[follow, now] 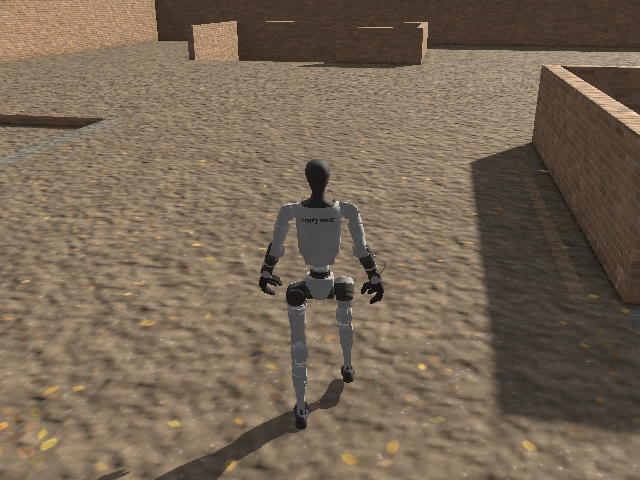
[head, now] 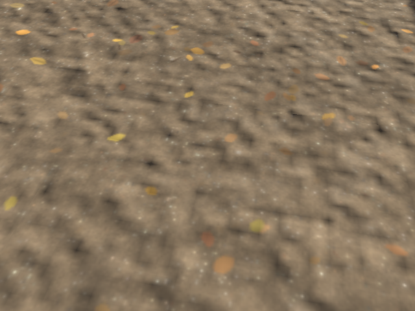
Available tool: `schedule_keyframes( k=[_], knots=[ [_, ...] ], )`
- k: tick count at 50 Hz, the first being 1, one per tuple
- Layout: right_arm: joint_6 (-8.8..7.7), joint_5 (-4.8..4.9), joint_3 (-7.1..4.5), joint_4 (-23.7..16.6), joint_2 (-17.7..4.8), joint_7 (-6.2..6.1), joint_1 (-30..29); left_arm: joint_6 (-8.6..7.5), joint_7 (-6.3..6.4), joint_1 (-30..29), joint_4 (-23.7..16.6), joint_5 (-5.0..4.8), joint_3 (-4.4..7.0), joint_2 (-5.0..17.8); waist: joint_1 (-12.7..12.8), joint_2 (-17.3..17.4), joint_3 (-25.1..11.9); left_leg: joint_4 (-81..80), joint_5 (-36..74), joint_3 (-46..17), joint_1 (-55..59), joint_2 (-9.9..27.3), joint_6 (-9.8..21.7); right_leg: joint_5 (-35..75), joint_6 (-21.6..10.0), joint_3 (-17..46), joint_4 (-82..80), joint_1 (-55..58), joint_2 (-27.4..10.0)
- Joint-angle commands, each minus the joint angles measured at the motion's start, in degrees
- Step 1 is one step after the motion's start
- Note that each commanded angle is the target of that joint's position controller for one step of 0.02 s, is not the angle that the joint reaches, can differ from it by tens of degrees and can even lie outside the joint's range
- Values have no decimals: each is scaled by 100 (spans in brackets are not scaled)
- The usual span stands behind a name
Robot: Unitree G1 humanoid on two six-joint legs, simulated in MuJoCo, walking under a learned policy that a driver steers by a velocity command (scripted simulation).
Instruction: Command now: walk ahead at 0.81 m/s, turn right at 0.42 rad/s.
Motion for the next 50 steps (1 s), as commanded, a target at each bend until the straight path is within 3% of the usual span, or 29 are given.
schedule_keyframes(
  k=[1, 4, 6, 8, 9, 10, 11, 12, 13, 14, 15, 16, 18, 22, 25, 28, 29, 30, 31, 32, 33, 34, 35, 36, 39, 41, 45, 48, 50],
  knots=[
    [-150, -17, -267, -132, -905, -98, -55, -126, -88, -1094, -627, 13, 81, 477, -154, 580, 1118, -1114, -465, -256, -165, 1657, 520, 197, -210, 13, -292, -851, -64],
    [-190, -46, -239, 106, -823, -150, -6, -130, -174, -1362, -754, 29, -36, 313, -225, 531, 1290, -1167, 587, 353, 146, 1692, 471, -64, -574, -501, -803, -560, -169],
    [-169, -74, -239, 241, -921, -186, -51, -110, -125, -1241, -809, -1, -103, 215, -83, 577, 1095, -510, 3529, 869, 369, 1646, 363, -659, -945, -975, -1184, 148, 125],
    [-56, -154, -279, 309, -1212, -245, -18, -103, 5, -268, -624, -68, -14, 446, 409, 916, 170, 1385, 7455, 1070, 789, 1724, 298, -1571, -1279, -1388, -963, 1348, 812],
    [20, -153, -302, 261, -1326, -267, -111, -165, 68, 890, -319, -72, 98, 688, 939, 888, -481, 3026, 7848, 1107, 342, 1687, 275, -1868, -1428, -1329, -1102, 2674, 1109],
    [-14, -125, -239, 169, -1227, -274, -210, -185, 151, 2041, -13, 9, 284, 1120, 1457, 404, -1086, 4908, 6516, 1093, -1062, 1481, 149, -2305, -1604, -359, -1585, 4580, 788],
    [-125, -12, -7, -239, -348, -63, -101, -129, 237, 1786, -18, 9, 480, 1816, 801, -1465, -1145, 7049, 470, 758, -3819, 174, -260, -4391, -2403, 3115, -2662, 5990, -852],
    [-251, -41, -19, -427, -655, -51, -861, -136, 198, 1677, -71, -168, 486, 1736, 1004, -916, -1373, 7766, -472, -497, -4714, -209, -173, -4181, -2532, 5071, -3622, 6210, -1123],
    [-344, -25, -18, -613, -805, -46, -1331, -149, 253, 1629, 20, -120, 491, 1655, 971, -421, -704, 7710, -99, -750, -5216, 177, -85, -3160, -2321, 4377, -3592, 5966, -1085],
    [-407, -26, 59, -608, -727, -55, -1331, -178, 304, 1599, 97, -144, 445, 1418, 751, 193, -348, 7082, 145, -742, -4937, 467, -56, -2345, -2157, 3750, -3607, 5238, -951],
    [-377, -85, 97, -601, -651, -63, -1353, -214, 365, 1357, 99, -124, 382, 1209, 490, 441, 19, 6581, 116, -694, -4648, 672, -99, -1960, -1991, 3132, -3649, 4484, -695],
    [-272, -178, 126, -606, -622, -57, -1241, -247, 397, 1117, 95, -119, 278, 970, 220, 381, 212, 6287, 7, -692, -4349, 752, -199, -1676, -1941, 2693, -3699, 3901, -432],
    [-43, -272, 160, -577, -576, -19, -1151, -350, 391, 1017, 37, -165, 206, 857, 40, 256, 456, 5788, -275, -569, -4234, 862, -373, -1565, -2012, 2309, -3913, 3272, -152],
    [35, -157, 289, -1106, -424, 85, -2455, -451, 383, 1027, 27, -173, 240, 976, 290, 51, 1085, 3768, 974, -70, -3959, 757, -649, -647, -1877, 1908, -4452, 2237, 235],
    [-18, -27, 309, -1206, -396, 104, -2797, -486, 376, 1215, 150, -254, 308, 1123, 556, -179, 782, 2555, 2242, -3, -3133, 463, -540, 1024, -1564, 1914, -4343, 2575, 167],
    [-43, 1, 192, -1070, -683, 14, -2389, -490, 434, 1097, 191, -267, 373, 1340, 361, -134, 301, 1936, 2069, -126, -2143, 160, -368, 2585, -1223, 1971, -3609, 3350, 94],
    [-51, 24, 76, -889, -936, -59, -1777, -489, 444, 1035, 191, -223, 403, 1493, 73, -139, -150, 2025, 1563, -154, -1406, -11, -313, 3494, -1072, 1993, -2825, 3558, 103],
    [-60, 75, -66, -644, -1205, -164, -729, -493, 421, 771, 163, -150, 436, 1681, -573, -133, -683, 2145, 1053, -122, -314, 30, -284, 3721, -951, 1952, -1540, 3354, 168],
    [-61, 46, -222, -328, -1470, -305, 582, -559, 409, 457, 114, -71, 379, 1459, -1246, -41, -1200, 2335, 336, -374, 1034, 462, -222, 3117, -864, 1750, 33, 2626, 414],
    [-103, -202, -337, -167, -1832, -407, 1376, -603, 423, 536, -83, -106, 112, 365, -1198, 1557, -1735, 1835, -2089, -2216, 2228, 2011, -52, -1495, -867, 1233, 2264, 1245, 1025],
    [-92, -250, -383, -259, -2054, -308, 545, -599, 384, 1279, -358, -324, -63, 159, -293, 3023, -2137, 288, -2764, -5511, 2096, 2866, 425, -2644, -814, 850, 3095, 307, 1174],
    [-74, -150, -311, -364, -1336, -230, -233, -517, 416, 990, -41, -107, -50, 581, -258, 1743, -1225, 168, -3199, -5020, 1164, 2468, 584, -1836, -889, 701, 3079, 141, 617],
    [-68, -91, -225, -289, -903, -172, -471, -473, 343, 640, -8, 0, -35, 676, -214, 923, -624, 300, -2448, -4005, 361, 2166, 674, -1367, -832, 561, 2809, 290, 405],
    [-70, -105, -192, -124, -745, -129, -408, -448, 271, 240, -83, 79, -51, 655, -218, 469, -278, 328, -1521, -3325, -188, 1873, 684, -1343, -790, 508, 2560, 405, 316],
    [-204, 16, -84, 486, -504, -79, 139, -380, 161, -253, -430, 202, -213, 264, 58, 690, 281, 230, -129, -2531, -803, 1479, 844, -1798, -674, 584, 1879, 201, 171],
    [-254, 126, -101, 618, -593, -74, 255, -375, 127, -741, -720, 292, -309, 263, 167, 616, 555, -81, 273, -2391, -943, 1452, 1005, -1698, -480, 248, 1178, -208, -109],
    [-268, 149, -275, 580, -1035, -55, -34, -474, -53, -1589, -1031, 77, -517, 185, 187, 522, 758, -890, 1150, -1486, -2571, 1023, 853, -232, -221, -370, -1184, 1958, 107],
    [-270, 231, -314, 705, -1212, 25, 214, -456, 100, -1388, -892, 26, -380, 502, 273, 448, 515, -384, 2806, -1390, -1978, 1185, 716, -12, -301, -386, -1626, 2835, 277],
    [-231, 229, -338, 822, -1317, 19, 366, -490, 288, -133, -474, 117, -202, 745, 853, 258, -351, 1800, 4179, -1047, -1753, 835, 513, -624, -415, -463, -1896, 4309, 521]
  ],
)
Velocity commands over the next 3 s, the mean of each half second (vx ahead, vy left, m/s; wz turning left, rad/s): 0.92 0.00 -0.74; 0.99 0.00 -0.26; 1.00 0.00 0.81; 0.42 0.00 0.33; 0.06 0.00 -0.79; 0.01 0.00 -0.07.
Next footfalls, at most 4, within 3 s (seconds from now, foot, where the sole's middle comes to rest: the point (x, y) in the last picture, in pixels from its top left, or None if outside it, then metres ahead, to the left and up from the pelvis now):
0.18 right None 0.31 -0.13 -0.78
0.62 left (239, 237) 0.80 -0.12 -0.78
1.02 right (337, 200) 0.96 -0.53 -0.78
1.46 left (303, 121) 1.43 -0.48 -0.78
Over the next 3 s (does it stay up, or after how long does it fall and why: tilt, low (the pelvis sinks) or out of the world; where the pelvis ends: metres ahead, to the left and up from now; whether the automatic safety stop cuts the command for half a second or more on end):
stays up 1.69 -0.52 0.00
